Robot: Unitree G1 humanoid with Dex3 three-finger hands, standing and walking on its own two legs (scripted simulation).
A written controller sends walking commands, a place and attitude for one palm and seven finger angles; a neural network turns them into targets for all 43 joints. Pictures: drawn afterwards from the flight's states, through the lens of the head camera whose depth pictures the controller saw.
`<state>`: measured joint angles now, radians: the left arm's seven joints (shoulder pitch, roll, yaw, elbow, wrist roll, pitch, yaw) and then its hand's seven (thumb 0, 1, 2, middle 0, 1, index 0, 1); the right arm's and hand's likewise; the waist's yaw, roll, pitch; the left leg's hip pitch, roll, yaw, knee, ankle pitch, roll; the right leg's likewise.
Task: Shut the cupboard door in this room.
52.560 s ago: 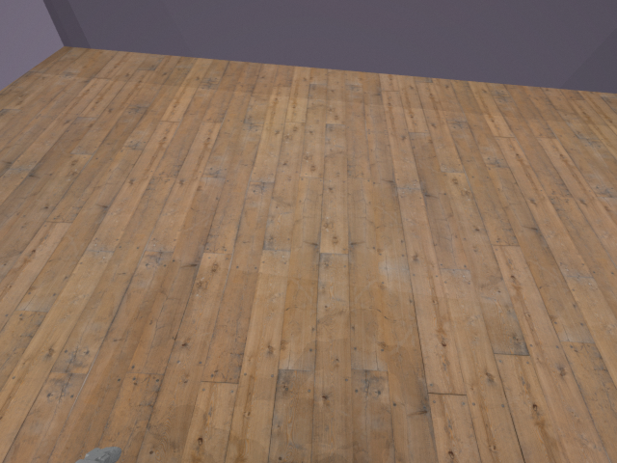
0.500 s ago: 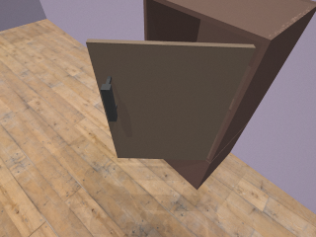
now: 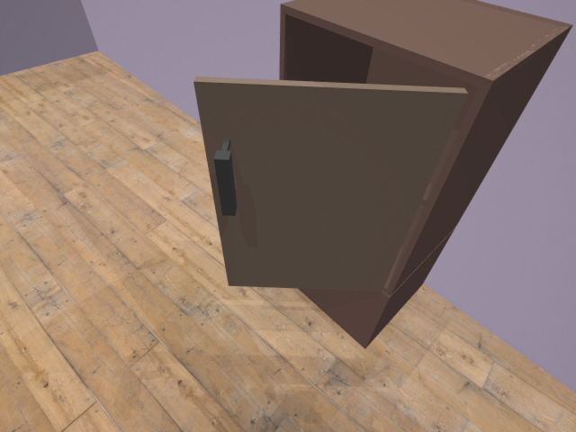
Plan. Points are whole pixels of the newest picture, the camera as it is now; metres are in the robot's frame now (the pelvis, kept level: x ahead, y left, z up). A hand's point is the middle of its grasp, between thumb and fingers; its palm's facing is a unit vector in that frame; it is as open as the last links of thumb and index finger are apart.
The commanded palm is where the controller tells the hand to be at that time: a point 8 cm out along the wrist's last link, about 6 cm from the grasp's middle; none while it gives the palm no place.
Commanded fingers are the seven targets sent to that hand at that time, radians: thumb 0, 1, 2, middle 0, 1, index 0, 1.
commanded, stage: look again from close up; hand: left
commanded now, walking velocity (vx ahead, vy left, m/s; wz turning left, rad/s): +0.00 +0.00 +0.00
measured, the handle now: (228, 177) +0.53 +0.15 +0.05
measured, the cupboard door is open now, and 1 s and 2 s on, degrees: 45 45 45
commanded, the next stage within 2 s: shuffle to correct the standing spot in 0.58 s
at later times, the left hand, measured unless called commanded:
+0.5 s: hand out of the picture +0.05 +0.20 -0.17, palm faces -0.01 -0.97 -0.24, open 7.4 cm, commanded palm none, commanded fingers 0.00 0.90 0.90 -0.20 -0.30 -0.20 -0.30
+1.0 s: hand out of the picture +0.01 +0.16 -0.18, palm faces +0.01 -0.98 -0.18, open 7.4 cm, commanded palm none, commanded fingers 0.00 0.90 0.90 -0.20 -0.30 -0.20 -0.30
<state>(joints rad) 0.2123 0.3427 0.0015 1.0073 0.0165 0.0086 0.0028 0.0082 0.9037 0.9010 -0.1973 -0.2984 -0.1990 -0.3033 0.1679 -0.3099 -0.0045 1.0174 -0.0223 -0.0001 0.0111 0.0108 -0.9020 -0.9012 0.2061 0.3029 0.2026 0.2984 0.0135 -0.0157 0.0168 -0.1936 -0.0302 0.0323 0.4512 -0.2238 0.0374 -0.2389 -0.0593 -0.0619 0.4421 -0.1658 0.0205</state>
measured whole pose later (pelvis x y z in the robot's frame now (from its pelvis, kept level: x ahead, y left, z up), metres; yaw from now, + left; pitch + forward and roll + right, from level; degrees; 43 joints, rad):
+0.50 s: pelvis +0.01 +0.00 +0.00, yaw +0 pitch -3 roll +0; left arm 0.21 0.26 -0.01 1.08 0.01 0.00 0.02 0.01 0.90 0.90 -0.20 -0.30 -0.20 -0.30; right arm 0.16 -0.24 0.00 1.13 -0.01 -0.01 0.00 0.01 -0.90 -0.90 0.21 0.30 0.20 0.30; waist 0.01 -0.03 0.04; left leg -0.15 -0.02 0.03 0.41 -0.22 0.03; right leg -0.19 -0.05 -0.06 0.39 -0.15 0.02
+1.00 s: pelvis +0.04 -0.02 +0.00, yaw -1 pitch -2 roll +0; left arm 0.36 0.19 0.01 1.11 0.02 0.02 0.01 0.01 0.91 0.90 -0.20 -0.30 -0.20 -0.30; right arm 0.29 -0.14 -0.01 1.16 -0.02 0.00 -0.02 0.01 -0.90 -0.90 0.21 0.30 0.20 0.30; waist 0.01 -0.03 0.01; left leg -0.13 0.00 0.04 0.46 -0.30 0.01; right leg -0.20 -0.03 -0.05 0.49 -0.26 0.00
